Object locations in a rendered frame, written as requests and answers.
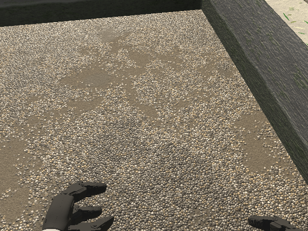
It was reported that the right robot hand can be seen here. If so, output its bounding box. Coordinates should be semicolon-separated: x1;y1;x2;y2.
247;216;303;231

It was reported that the left robot hand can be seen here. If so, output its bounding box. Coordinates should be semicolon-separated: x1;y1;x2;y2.
41;180;115;231

